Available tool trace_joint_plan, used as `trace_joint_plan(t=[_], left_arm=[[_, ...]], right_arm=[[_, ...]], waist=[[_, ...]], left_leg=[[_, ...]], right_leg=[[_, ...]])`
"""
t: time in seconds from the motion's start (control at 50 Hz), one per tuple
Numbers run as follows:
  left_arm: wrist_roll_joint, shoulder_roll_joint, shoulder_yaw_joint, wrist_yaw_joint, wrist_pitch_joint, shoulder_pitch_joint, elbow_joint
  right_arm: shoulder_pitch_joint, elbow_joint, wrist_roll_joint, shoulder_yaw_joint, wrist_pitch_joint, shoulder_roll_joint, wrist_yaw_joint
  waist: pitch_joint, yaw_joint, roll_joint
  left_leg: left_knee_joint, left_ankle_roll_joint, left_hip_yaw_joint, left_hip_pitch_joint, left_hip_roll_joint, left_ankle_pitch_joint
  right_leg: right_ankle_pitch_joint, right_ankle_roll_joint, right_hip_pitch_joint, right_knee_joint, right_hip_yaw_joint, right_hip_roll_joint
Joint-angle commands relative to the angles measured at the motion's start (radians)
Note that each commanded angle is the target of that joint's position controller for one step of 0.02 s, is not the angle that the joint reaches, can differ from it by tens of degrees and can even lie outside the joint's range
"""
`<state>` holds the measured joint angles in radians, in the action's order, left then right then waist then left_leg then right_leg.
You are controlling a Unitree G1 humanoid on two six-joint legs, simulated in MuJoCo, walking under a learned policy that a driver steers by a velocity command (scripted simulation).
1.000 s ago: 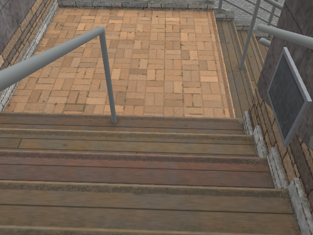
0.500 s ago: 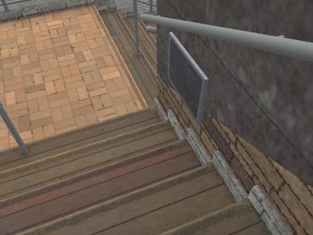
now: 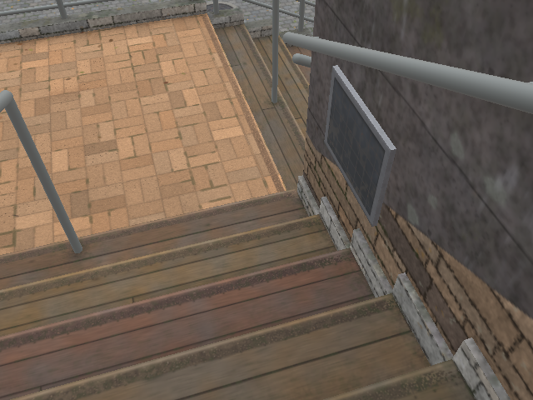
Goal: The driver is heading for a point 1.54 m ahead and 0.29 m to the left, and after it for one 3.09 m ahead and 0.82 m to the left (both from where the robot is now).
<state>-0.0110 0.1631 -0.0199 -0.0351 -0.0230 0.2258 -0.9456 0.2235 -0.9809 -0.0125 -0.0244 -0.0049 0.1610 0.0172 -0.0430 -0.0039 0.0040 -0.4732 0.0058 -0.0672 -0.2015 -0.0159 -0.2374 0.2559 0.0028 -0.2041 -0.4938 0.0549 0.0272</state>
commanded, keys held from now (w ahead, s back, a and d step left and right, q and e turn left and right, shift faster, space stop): no key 1.00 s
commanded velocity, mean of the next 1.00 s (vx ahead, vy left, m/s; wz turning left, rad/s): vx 0.00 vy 0.00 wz -0.01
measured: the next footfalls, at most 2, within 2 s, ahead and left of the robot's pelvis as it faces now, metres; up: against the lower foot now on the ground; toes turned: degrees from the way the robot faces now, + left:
left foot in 1.68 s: +0.16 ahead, +0.17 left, -0.01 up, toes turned +4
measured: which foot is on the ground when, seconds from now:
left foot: down 0.00-1.00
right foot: down 0.00-1.00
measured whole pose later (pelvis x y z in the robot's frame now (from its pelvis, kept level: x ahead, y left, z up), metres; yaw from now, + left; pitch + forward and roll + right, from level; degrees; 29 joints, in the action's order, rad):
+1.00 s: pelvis -0.01 +0.02 +0.01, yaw +1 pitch -2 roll +0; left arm 0.02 0.11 -0.04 -0.02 -0.02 0.28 -1.14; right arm 0.26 -1.05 -0.02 -0.03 0.01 0.16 0.02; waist -0.03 0.01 0.00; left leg -0.40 0.04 -0.05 -0.18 0.02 -0.18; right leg 0.19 -0.04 -0.16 -0.39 0.05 0.06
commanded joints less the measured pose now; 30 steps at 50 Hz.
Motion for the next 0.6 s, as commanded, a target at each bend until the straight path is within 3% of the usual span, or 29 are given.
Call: trace_joint_plan(t=[0.02, 0.08, 0.12, 0.14, 0.3, 0.34, 0.38, 0.48, 0.5, 0.6], left_arm=[[0.004, 0.096, -0.018, -0.005, 0.003, 0.033, -0.006], [0.004, 0.085, -0.016, -0.005, 0.007, 0.024, -0.039], [0.013, 0.079, -0.019, 0.005, 0.007, 0.021, -0.059], [0.024, 0.085, -0.024, 0.012, 0.012, 0.011, -0.057], [0.024, 0.072, -0.031, 0.011, 0.012, 0.018, -0.114], [0.034, 0.053, -0.028, 0.009, 0.01, 0.023, -0.131], [0.032, 0.044, -0.026, 0.01, 0.013, 0.035, -0.144], [0.034, 0.04, -0.026, 0.01, 0.013, 0.06, -0.163], [0.029, 0.021, -0.021, 0.013, 0.013, 0.051, -0.161], [0.03, 0.024, -0.022, 0.013, 0.018, 0.067, -0.17]], right_arm=[[0.049, 0.006, -0.003, -0.019, 0.002, 0.091, 0.005], [0.043, -0.009, -0.003, -0.021, 0.002, 0.091, 0.006], [0.034, -0.019, 0.003, -0.02, 0.005, 0.088, 0.004], [0.023, -0.02, 0.01, -0.025, 0.008, 0.109, 0.003], [0.028, -0.041, 0.0, -0.026, 0.015, 0.103, 0.002], [0.016, -0.036, 0.003, -0.024, 0.01, 0.096, 0.01], [0.024, -0.043, -0.005, -0.023, 0.011, 0.098, 0.008], [0.05, -0.055, 0.002, -0.025, 0.012, 0.104, 0.007], [0.034, -0.05, -0.001, -0.02, 0.013, 0.094, 0.005], [0.044, -0.048, -0.004, -0.015, 0.011, 0.088, 0.003]], waist=[[-0.017, 0.003, -0.007], [-0.012, 0.004, -0.004], [-0.011, 0.003, 0.009], [-0.003, -0.004, -0.001], [-0.022, 0.003, -0.009], [-0.007, 0.006, -0.004], [-0.024, 0.009, -0.016], [-0.052, 0.012, -0.02], [-0.053, 0.01, -0.02], [-0.042, 0.016, -0.002]], left_leg=[[0.115, 0.023, 0.121, 0.044, -0.094, 0.152], [0.136, 0.025, 0.125, 0.055, -0.093, 0.131], [0.15, 0.029, 0.124, 0.048, -0.095, 0.119], [0.142, 0.029, 0.125, 0.054, -0.097, 0.129], [0.173, 0.029, 0.133, 0.031, -0.09, 0.029], [0.187, 0.034, 0.149, 0.037, -0.093, -0.01], [0.202, 0.037, 0.161, 0.023, -0.096, -0.045], [0.215, 0.033, 0.162, -0.004, -0.093, -0.065], [0.203, 0.034, 0.157, 0.004, -0.08, -0.048], [0.193, 0.037, 0.159, 0.016, -0.081, -0.042]], right_leg=[[-0.101, 0.002, -0.025, 0.133, -0.108, 0.09], [-0.101, 0.001, -0.005, 0.153, -0.107, 0.091], [-0.122, -0.002, 0.018, 0.166, -0.104, 0.094], [-0.117, 0.003, 0.021, 0.165, -0.099, 0.094], [-0.073, -0.001, 0.014, 0.192, -0.087, 0.088], [-0.052, -0.007, 0.018, 0.194, -0.081, 0.083], [-0.039, -0.008, 0.014, 0.191, -0.077, 0.082], [-0.047, -0.011, 0.009, 0.189, -0.076, 0.082], [-0.051, -0.012, -0.003, 0.188, -0.071, 0.083], [-0.039, -0.017, -0.018, 0.187, -0.07, 0.083]])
